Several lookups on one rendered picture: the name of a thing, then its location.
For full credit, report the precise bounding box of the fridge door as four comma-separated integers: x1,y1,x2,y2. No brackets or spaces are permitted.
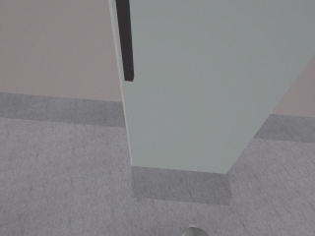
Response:
111,0,315,174

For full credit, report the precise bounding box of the robot right thigh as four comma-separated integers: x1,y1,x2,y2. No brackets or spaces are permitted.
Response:
180,226,210,236

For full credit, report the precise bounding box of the handle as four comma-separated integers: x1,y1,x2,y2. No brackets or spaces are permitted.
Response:
115,0,135,82

